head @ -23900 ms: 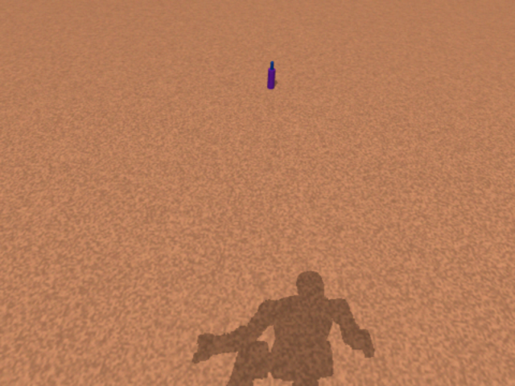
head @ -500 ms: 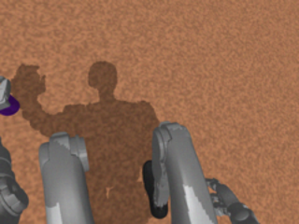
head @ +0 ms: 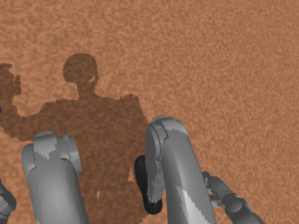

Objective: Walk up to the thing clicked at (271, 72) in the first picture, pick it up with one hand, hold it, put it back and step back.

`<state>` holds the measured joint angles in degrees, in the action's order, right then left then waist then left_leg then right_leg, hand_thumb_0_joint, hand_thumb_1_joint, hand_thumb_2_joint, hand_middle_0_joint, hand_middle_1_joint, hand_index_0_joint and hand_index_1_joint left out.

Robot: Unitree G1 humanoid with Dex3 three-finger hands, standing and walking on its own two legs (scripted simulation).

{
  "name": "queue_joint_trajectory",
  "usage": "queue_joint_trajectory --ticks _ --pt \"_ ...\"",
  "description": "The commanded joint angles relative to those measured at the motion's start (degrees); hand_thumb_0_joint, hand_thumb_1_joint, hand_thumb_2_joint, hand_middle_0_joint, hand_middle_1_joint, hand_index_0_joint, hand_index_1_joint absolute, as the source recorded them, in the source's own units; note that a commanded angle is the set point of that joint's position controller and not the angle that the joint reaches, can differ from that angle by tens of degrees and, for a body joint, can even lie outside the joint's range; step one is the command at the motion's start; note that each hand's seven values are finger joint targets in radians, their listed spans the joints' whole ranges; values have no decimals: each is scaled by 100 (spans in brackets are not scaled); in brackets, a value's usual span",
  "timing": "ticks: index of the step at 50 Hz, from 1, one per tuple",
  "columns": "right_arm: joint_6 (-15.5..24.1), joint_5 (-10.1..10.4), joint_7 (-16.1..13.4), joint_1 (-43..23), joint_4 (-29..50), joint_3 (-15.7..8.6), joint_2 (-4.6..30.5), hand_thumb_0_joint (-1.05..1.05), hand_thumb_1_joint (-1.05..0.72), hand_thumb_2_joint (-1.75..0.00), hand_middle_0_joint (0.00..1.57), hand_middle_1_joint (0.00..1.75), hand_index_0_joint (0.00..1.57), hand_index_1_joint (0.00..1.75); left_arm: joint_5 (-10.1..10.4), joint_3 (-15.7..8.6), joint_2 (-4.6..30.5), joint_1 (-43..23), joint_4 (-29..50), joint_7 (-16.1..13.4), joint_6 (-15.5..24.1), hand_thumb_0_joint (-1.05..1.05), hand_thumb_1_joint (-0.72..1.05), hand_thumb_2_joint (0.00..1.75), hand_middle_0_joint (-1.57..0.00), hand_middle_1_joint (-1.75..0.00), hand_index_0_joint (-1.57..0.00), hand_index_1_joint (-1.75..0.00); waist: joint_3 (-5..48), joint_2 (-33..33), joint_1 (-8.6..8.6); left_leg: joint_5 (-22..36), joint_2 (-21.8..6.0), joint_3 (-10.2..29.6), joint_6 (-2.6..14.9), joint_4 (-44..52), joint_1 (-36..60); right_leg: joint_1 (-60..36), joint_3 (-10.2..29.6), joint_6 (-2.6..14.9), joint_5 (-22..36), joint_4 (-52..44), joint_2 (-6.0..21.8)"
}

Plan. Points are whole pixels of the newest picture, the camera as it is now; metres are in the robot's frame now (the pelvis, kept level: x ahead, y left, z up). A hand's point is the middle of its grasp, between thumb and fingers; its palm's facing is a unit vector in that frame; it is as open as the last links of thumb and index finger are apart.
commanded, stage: lower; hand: left
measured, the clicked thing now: out of the picture +0.42 +0.34 -0.12
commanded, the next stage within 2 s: loosen in 1.16 s
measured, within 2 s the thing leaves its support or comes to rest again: rests again in 1.76 s
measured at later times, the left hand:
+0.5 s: hand out of the picture +0.43 +0.33 -0.15, palm faces +0.50 -0.86 -0.02, open 7.0 cm
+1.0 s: hand out of the picture +0.43 +0.34 -0.17, palm faces +0.50 -0.86 -0.02, open 7.0 cm
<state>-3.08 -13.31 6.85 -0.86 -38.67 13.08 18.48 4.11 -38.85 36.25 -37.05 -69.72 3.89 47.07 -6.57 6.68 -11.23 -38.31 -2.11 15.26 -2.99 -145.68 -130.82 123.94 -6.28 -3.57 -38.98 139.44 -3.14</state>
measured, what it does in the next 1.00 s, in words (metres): stands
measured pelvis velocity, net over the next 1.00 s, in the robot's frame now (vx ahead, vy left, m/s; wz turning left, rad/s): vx -0.01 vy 0.02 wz -0.07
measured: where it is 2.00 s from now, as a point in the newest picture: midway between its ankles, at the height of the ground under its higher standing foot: (112, 206)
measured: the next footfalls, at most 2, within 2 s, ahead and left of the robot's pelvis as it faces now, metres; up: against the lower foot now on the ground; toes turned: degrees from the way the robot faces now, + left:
none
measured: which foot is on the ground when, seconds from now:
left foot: down 0.00-1.00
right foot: down 0.00-1.00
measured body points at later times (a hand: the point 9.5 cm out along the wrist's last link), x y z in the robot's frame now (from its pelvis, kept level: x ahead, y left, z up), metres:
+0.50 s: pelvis +0.00 +0.01 -0.01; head +0.23 +0.15 +0.35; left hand +0.40 +0.38 -0.14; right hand +0.13 -0.27 -0.07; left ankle +0.08 +0.14 -0.26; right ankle +0.11 -0.13 -0.26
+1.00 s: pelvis -0.01 +0.02 -0.01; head +0.22 +0.17 +0.33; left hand +0.40 +0.38 -0.16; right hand +0.14 -0.25 -0.06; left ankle +0.08 +0.14 -0.26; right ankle +0.11 -0.12 -0.26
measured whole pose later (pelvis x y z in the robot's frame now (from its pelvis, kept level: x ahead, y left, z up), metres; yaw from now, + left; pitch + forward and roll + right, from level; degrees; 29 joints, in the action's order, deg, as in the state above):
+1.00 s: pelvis -0.01 +0.02 -0.01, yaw -4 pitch +14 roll -15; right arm -2.7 -19.3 8.0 -7.1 -34.1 24.1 20.5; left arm 3.0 -39.4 47.6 -37.4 -79.6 -0.8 56.0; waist -15.0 13.9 -13.6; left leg -39.3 -2.1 21.0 -1.7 -151.1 -128.6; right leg 119.0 -10.4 -4.3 -37.7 139.6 -5.4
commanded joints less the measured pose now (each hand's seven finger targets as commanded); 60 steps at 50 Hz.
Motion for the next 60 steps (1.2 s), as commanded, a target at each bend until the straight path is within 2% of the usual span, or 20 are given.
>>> queue_joint_trajectory --ticks 1,7,9,10,20,25,26,33,34,37,41,43,44,50,51,54,55,56,58,60 --pt "-5 -74 -97 498 180 -405 1682 0 -90 -90 20 30 20 30 97 -314 1969 -1595 1258 -94 790 0 46 125 -133 -139 -135 -138 3811 -2291 -59 599 -131 -691 190 1498 2594 -1789 -644 466 1017 -1206 -126" --pt "-17 -204 -75 409 189 -250 1787 0 -90 -90 20 30 20 30 30 -295 2129 -1550 1120 -182 969 0 47 123 -130 -136 -132 -135 3650 -2516 -222 715 -164 -615 157 1419 2664 -1878 -707 457 1191 -1144 -140" --pt "-11 -244 -76 358 191 -187 1798 0 -90 -90 20 30 20 30 63 -339 2219 -1516 1163 -182 1041 0 46 121 -129 -134 -131 -133 3674 -2553 -206 853 -176 -599 150 1340 2720 -1953 -706 451 1316 -1111 -155" --pt "-3 -268 -75 350 202 -165 1809 0 -91 -90 20 30 20 30 82 -266 2131 -1529 1103 -176 1053 0 47 120 -129 -133 -131 -133 3698 -2553 -252 949 -178 -605 155 1293 2741 -2030 -697 438 1429 -1116 -156" --pt "-2 -387 -48 33 368 34 1985 0 -90 -90 20 30 20 30 83 -257 2275 -1438 739 -225 1201 0 49 126 -136 -140 -137 -139 3271 -2477 -374 805 -239 -431 127 1267 2734 -1870 -889 430 1307 -1038 -182" --pt "-36 -437 -29 20 383 167 2026 0 -89 -90 20 30 20 30 49 -380 2557 -1422 590 -319 1281 0 50 128 -136 -140 -137 -139 3150 -2548 -430 687 -252 -357 120 1290 2677 -1968 -974 418 1228 -1029 -212" --pt "-32 -447 -35 -24 403 175 2018 0 -89 -90 20 30 20 30 45 -359 2540 -1390 589 -332 1296 0 50 126 -135 -139 -136 -138 3143 -2543 -394 673 -249 -372 122 1280 2654 -1953 -964 422 1219 -1043 -217" --pt "-14 -505 -33 -100 400 251 2109 0 -89 -90 20 30 20 30 6 -235 2579 -1467 502 -383 1392 0 52 126 -136 -140 -138 -138 2971 -2688 -541 670 -293 -257 86 1313 2798 -1865 -1071 422 1242 -980 -244" --pt "-12 -512 -35 -147 428 269 2090 0 -89 -90 20 30 20 30 6 -221 2591 -1454 537 -392 1402 0 52 126 -135 -138 -137 -138 2994 -2680 -502 699 -295 -264 91 1289 2823 -1870 -1050 420 1272 -1000 -250" --pt "-6 -537 -29 -147 428 322 2109 0 -89 -90 20 30 20 30 17 -119 2471 -1468 413 -411 1426 0 54 126 -135 -138 -137 -137 2897 -2590 -619 733 -296 -217 108 1255 2747 -1942 -1085 400 1346 -995 -255" --pt "-14 -545 -28 -246 482 366 2138 0 -89 -90 20 30 20 30 -11 -175 2643 -1426 318 -451 1461 0 50 125 -136 -138 -138 -137 2880 -2673 -549 765 -318 -171 75 1292 2846 -1866 -1128 414 1321 -948 -261" --pt "-31 -565 -19 -274 487 399 2145 0 -89 -90 20 30 20 30 -22 -91 2586 -1478 251 -475 1486 0 53 125 -135 -137 -137 -136 2756 -2701 -620 650 -322 -140 75 1311 2806 -1838 -1162 413 1250 -948 -272" --pt "-23 -570 -23 -295 511 406 2134 0 -88 -90 20 30 20 30 -18 -143 2623 -1412 255 -488 1490 0 52 125 -135 -137 -136 -136 2786 -2606 -552 659 -319 -151 87 1289 2790 -1895 -1153 405 1266 -979 -283" --pt "0 -607 -15 -430 557 461 2171 0 -89 -90 20 30 20 30 -35 -107 2681 -1503 166 -505 1546 0 52 127 -136 -138 -137 -138 2663 -2635 -630 645 -354 -101 83 1266 2798 -1845 -1187 387 1248 -943 -300" --pt "-5 -616 -10 -401 569 481 2186 0 -89 -90 20 30 20 30 -35 -177 2807 -1526 187 -528 1558 0 51 125 -136 -137 -138 -137 2677 -2612 -637 588 -349 -107 97 1249 2718 -1927 -1184 387 1221 -971 -310" --pt "-18 -635 -22 -412 564 509 2164 0 -88 -90 20 30 20 30 -49 -177 2810 -1451 158 -545 1574 0 50 125 -133 -135 -135 -134 2730 -2597 -612 640 -351 -104 97 1225 2760 -1966 -1201 385 1269 -978 -327" --pt "-8 -647 -22 -439 553 520 2169 0 -89 -90 20 30 20 30 -69 -89 2778 -1530 196 -540 1594 0 53 125 -134 -135 -135 -134 2640 -2687 -641 622 -359 -85 85 1254 2777 -1896 -1213 394 1247 -949 -330" --pt "-7 -638 -18 -441 577 514 2188 0 -89 -90 20 30 20 30 -66 -165 2851 -1480 210 -546 1600 0 53 125 -135 -135 -136 -135 2686 -2689 -603 605 -366 -66 75 1278 2840 -1895 -1228 398 1225 -946 -330" --pt "-14 -650 -12 -485 578 520 2203 0 -88 -90 20 30 20 30 -79 -61 2724 -1513 161 -554 1613 0 55 126 -134 -135 -135 -135 2533 -2777 -678 625 -387 4 45 1333 2891 -1787 -1263 396 1232 -883 -321" --pt "-15 -658 -12 -482 583 538 2207 0 -89 -90 20 30 20 30 -52 -88 2763 -1497 181 -555 1635 0 52 125 -134 -135 -135 -135 2646 -2686 -684 691 -380 -14 62 1255 2873 -1905 -1259 381 1316 -914 -336"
